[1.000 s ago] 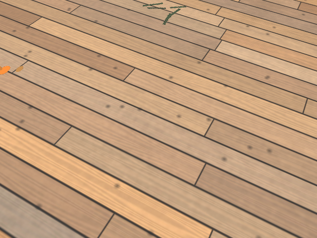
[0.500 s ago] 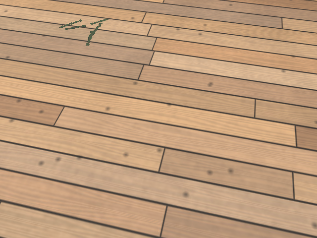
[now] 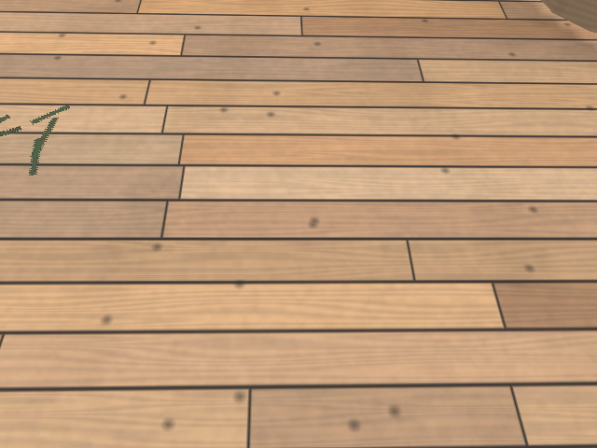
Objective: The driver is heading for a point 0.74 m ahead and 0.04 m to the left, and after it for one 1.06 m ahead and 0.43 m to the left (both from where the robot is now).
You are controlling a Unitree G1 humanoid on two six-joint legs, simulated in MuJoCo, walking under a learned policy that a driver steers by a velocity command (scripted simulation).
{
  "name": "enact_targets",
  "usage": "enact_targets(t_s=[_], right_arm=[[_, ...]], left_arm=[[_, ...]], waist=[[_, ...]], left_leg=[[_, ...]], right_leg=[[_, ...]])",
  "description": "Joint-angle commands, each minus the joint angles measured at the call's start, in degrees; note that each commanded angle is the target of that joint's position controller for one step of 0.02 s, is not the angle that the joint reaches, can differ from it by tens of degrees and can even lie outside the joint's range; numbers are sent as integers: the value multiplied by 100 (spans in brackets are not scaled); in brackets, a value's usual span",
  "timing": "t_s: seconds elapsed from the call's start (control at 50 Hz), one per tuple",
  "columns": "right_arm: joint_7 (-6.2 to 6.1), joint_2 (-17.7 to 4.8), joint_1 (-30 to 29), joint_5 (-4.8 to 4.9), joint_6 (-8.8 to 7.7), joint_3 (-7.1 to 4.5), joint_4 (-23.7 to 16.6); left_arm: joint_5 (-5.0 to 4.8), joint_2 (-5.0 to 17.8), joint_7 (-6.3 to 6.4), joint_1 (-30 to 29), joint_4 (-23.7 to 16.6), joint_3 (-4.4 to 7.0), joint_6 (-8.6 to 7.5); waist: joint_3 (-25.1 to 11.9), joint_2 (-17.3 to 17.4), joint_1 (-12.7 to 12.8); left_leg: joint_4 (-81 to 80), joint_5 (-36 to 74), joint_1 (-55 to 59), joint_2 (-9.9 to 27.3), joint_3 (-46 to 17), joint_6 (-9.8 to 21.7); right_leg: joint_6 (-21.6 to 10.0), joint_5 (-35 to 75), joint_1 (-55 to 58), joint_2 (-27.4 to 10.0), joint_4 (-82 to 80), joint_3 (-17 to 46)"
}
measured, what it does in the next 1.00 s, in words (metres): walks ahead: right foot, then left foot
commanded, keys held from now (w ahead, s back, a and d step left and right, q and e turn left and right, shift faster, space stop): w+e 0.10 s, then w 0.38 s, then w+q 0.52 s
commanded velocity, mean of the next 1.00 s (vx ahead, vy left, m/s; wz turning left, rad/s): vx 0.50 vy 0.00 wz -0.01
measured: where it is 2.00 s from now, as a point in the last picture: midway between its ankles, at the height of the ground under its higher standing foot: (344, 346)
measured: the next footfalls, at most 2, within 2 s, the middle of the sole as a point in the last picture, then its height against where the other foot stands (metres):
right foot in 0.38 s outside the picture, level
left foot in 0.92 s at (315, 378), level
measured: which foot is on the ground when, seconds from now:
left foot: down 0.00-0.40, up 0.42-0.90, down 0.92-1.00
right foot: up 0.00-0.36, down 0.38-0.94, up 0.96-1.00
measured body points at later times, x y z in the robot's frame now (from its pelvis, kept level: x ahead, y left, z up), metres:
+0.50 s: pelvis +0.25 -0.06 +0.00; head +0.28 -0.08 +0.45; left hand +0.44 +0.16 -0.11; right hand +0.21 -0.31 -0.15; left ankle +0.16 +0.09 -0.65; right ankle +0.28 -0.13 -0.74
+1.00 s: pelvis +0.52 -0.05 -0.02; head +0.55 -0.05 +0.43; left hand +0.52 +0.20 -0.16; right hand +0.68 -0.30 -0.13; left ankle +0.59 +0.00 -0.74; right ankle +0.34 -0.16 -0.64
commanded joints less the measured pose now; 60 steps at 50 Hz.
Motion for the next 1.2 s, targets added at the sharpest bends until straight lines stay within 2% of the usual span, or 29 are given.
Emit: enact_targets(t_s=[0.02,0.06,0.14,0.2,0.28,0.32,0.36,0.38,0.4,0.42,0.44,0.46,0.5,0.54,0.6,0.72,0.8,0.86,0.9,0.92,0.94,0.96,0.98,1.0,1.02,1.04,1.08,1.14,1.2], right_arm=[[1,-532,637,67,-140,-156,-35],[42,-575,784,121,-237,-189,56],[75,-581,1074,94,-261,-213,242],[114,-608,1183,94,-261,-215,374],[96,-792,1622,113,-192,-247,645],[73,-895,1750,113,-108,-264,785],[51,-945,1761,148,-27,-252,887],[46,-816,1774,166,-18,-197,844],[108,-333,1853,283,-49,-59,495],[115,-502,1904,226,-36,-147,442],[91,-792,1409,151,1,-247,390],[121,-598,1193,188,-44,-191,346],[151,-448,1367,111,39,-182,501],[217,-324,1597,51,186,-178,669],[281,-271,1121,71,251,-212,547],[331,-144,36,57,219,-149,224],[393,-108,-631,24,194,-84,-87],[369,-199,-428,15,198,-123,-117],[318,-392,416,-11,179,-230,95],[278,-579,1252,-64,135,-338,345],[185,-1135,2031,-104,135,-523,484],[163,-1611,1649,39,205,-646,355],[158,-1495,1584,201,260,-643,360],[112,-1215,1280,203,259,-570,369],[97,-900,1041,180,244,-484,383],[70,-770,845,207,202,-437,360],[85,-715,708,226,106,-389,313],[103,-960,848,200,68,-444,331],[68,-941,1008,211,177,-438,312]], left_arm=[[85,298,-134,109,-363,51,95],[74,218,-196,-154,-505,25,156],[84,92,-278,-928,-804,-50,155],[72,-75,-315,-1434,-939,-163,94],[106,-42,-317,-2026,-1116,-228,50],[145,33,-268,-2000,-1115,-216,14],[201,124,-192,-1048,-787,-148,-86],[272,352,-126,-117,-444,-45,-146],[365,954,-24,697,-346,111,-164],[97,1230,26,786,-282,197,-89],[-31,1058,52,358,-299,168,-70],[-34,696,59,10,-289,72,-109],[-42,232,51,-433,-244,-64,-195],[-16,136,57,-437,-189,-90,-306],[-33,243,69,-200,3,-50,-418],[-36,165,103,71,221,-100,-479],[-19,259,195,475,461,-100,-440],[17,444,255,435,524,-74,-376],[50,612,281,356,510,-30,-282],[24,660,277,290,454,-22,-243],[9,469,247,280,239,-77,-270],[-96,59,123,338,-131,-121,-328],[11,419,95,-271,-232,-82,-395],[-58,317,68,-523,-345,-118,-473],[-85,292,91,-455,-295,-119,-497],[-2,258,114,-454,-310,-114,-405],[109,148,120,-185,-278,-131,-160],[83,54,117,-305,-413,-154,-7],[52,75,126,-828,-634,-178,29]], waist=[[-196,868,-234],[-180,822,-212],[8,712,-322],[95,722,-403],[212,735,-559],[160,761,-492],[-390,682,-9],[-986,483,336],[-1863,-565,565],[-2231,-1075,424],[-1436,-384,321],[-782,-224,136],[-241,-176,-301],[-240,-207,-416],[40,-164,-400],[329,-114,-194],[448,-73,4],[173,-234,-177],[-374,-338,-551],[-833,-180,-950],[-1434,453,-1235],[-1850,1831,-765],[-1563,677,-961],[-872,387,-800],[-270,-32,-503],[-90,-101,-305],[-220,49,-79],[-401,297,-54],[-484,555,-260]], left_leg=[[-1638,375,1108,1531,-1483,607],[-1769,896,1168,1574,-1101,684],[-1976,1291,1275,1494,-443,759],[-1997,1530,1199,1295,54,671],[-1882,1926,1577,1506,180,636],[-1467,2859,1964,1614,217,612],[-94,4208,2000,1477,480,493],[1044,3533,1328,1271,615,375],[3041,1121,-485,760,789,126],[4400,-2039,-1582,-24,206,38],[4645,-1704,-2075,314,-375,103],[4396,-1299,-2051,487,-427,135],[3666,-929,-1473,718,-438,92],[3596,-687,-1118,619,-457,36],[3325,-83,-1630,623,-579,-14],[1880,1084,-1958,514,-326,-21],[1021,981,-1903,393,142,208],[754,230,-1325,-14,501,537],[600,-335,-345,-419,627,822],[152,-180,842,-477,414,1032],[-25,-570,2250,687,-1124,1428],[-858,-182,3669,2091,-4488,2408],[-1070,46,3477,1971,-4151,2328],[-1127,386,2773,1859,-3379,2135],[-1206,1614,1882,1626,-2802,1860],[-1179,2630,1350,1334,-2287,1683],[-1097,3987,880,1024,-1687,1541],[-945,4862,787,700,-1334,1386],[-755,4760,888,484,-1311,1093]], right_leg=[[108,377,-1238,-580,222,87],[153,597,-1493,-645,166,52],[270,1272,-1991,-716,-540,-5],[256,1847,-1583,-629,-1783,-252],[64,1601,-1109,-533,-2796,-674],[-120,1121,-852,-402,-3103,-803],[-362,1095,467,-65,-3703,-951],[-517,1150,1855,-253,-3754,-673],[-1025,498,3700,-1945,-3909,1497],[-1469,1135,3983,-2826,-4678,3533],[-1349,1597,3468,-2524,-4611,2636],[-1208,1967,2671,-2254,-4735,1892],[-777,2276,1590,-1757,-5147,988],[-704,2398,1228,-1627,-5432,567],[-674,2321,1231,-1618,-5793,112],[-494,2853,1566,-1515,-5879,-745],[-393,3721,2262,-1690,-5605,-1085],[-256,5979,2751,-1777,-4683,-1369],[-213,7027,2766,-1796,-3182,-1513],[-114,6287,2190,-1692,-1910,-1605],[40,4021,903,-1428,-61,-1662],[375,-795,-1560,26,1980,-1082],[298,-412,-2215,-349,2092,-71],[276,90,-2319,-645,1722,-46],[321,278,-1978,-813,1153,-122],[418,236,-1612,-920,780,-96],[597,174,-1053,-871,357,-170],[752,545,-1040,-720,-344,-354],[790,1088,-1100,-626,-1124,-400]])
Keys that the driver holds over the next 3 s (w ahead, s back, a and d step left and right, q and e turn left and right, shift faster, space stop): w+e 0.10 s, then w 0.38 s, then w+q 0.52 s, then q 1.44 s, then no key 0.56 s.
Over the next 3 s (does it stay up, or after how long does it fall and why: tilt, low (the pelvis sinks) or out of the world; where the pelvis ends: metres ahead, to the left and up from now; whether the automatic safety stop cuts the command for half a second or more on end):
stays up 0.68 -0.07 0.01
